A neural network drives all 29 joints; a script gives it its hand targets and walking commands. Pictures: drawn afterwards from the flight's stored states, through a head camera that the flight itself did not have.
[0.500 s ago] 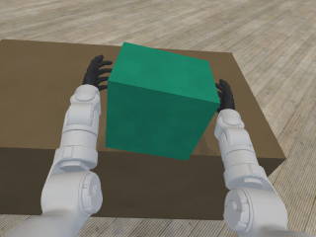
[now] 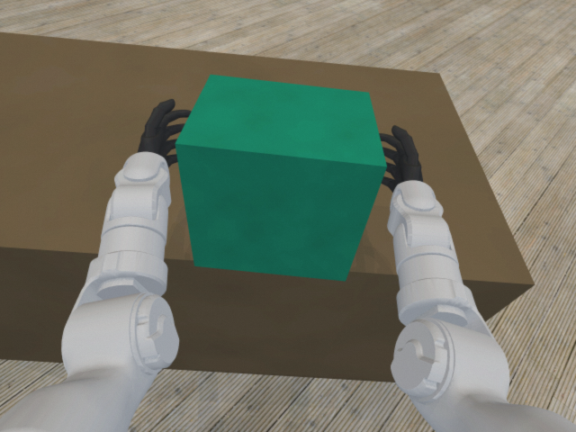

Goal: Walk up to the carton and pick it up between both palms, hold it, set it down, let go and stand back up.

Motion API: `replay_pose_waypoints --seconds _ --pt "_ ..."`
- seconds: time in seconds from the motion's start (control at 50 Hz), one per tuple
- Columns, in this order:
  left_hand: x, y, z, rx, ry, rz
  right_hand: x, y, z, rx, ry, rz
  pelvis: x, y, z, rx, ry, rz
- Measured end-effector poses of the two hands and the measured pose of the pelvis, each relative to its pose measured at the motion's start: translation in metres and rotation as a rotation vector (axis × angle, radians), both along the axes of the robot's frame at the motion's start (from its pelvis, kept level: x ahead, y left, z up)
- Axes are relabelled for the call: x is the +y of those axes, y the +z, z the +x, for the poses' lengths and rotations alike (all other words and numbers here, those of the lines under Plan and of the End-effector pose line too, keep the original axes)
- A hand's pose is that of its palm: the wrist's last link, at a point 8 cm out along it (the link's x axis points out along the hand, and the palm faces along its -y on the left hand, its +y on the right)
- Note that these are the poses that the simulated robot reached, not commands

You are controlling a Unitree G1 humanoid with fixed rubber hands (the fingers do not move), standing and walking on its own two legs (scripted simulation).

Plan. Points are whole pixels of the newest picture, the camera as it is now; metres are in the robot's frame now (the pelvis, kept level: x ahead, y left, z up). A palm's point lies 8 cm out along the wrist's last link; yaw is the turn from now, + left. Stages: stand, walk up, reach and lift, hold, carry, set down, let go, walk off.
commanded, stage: set down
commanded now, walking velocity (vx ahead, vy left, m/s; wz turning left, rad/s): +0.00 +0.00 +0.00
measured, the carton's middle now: (280, 181) +0.49 +0.03 +0.06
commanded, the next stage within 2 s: none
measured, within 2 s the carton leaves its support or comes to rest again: rests again in 1.46 s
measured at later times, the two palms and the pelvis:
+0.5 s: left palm (179, 147) +0.46 +0.17 +0.14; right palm (423, 185) +0.43 -0.18 +0.13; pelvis +0.01 +0.00 +0.00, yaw -2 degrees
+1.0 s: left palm (165, 147) +0.46 +0.19 +0.14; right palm (409, 189) +0.42 -0.16 +0.12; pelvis +0.00 +0.00 +0.00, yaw +0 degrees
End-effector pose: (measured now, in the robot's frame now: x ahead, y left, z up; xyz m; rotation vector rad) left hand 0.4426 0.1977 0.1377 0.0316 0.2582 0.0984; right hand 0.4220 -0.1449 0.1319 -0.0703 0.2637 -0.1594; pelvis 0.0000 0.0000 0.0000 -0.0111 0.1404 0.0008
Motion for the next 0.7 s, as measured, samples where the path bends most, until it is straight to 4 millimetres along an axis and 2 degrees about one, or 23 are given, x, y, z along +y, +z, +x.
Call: replay_pose_waypoints --seconds 0.1,0.22,0.3,0.38,0.48,0.54,0.6,0.7 --pt "-0.005 0.013 0.01 -0.038 -0.007 0.025 -0.002 0.001 0.005 -0.038 -0.045 -0.004 0.002 0.0 0.01 0.034 0.005 -0.002" --pt "-0.022 0.046 0.022 -0.098 -0.069 0.029 -0.017 0.011 0.005 -0.068 -0.088 0.004 0.006 0.0 0.016 -0.003 -0.001 -0.001" --pt "-0.032 0.057 0.027 -0.116 -0.107 0.019 -0.028 0.017 0.005 -0.079 -0.104 0.011 0.007 0.0 0.015 -0.042 -0.011 0.003" --pt "-0.036 0.047 0.028 -0.094 -0.121 0.009 -0.034 0.014 0.005 -0.061 -0.1 0.01 0.006 0.001 0.012 -0.062 -0.022 0.005" --pt "-0.033 0.01 0.021 -0.028 -0.091 -0.004 -0.033 -0.005 0.004 -0.014 -0.077 0.004 0.001 0.001 0.009 -0.045 -0.029 0.007" --pt "-0.022 -0.008 0.015 -0.014 -0.041 -0.014 -0.023 -0.007 0.007 -0.041 -0.047 0.011 -0.003 0.001 0.008 -0.021 -0.028 0.008" --pt "-0.018 -0.012 0.011 -0.031 -0.016 -0.026 -0.016 -0.002 0.01 -0.07 -0.043 -0.007 -0.006 0.001 0.008 0.004 -0.019 0.009" --pt "-0.011 -0.008 0.008 -0.043 0.013 -0.014 -0.009 0.002 0.011 -0.076 -0.03 -0.019 -0.009 0.0 0.011 0.023 -0.004 0.01"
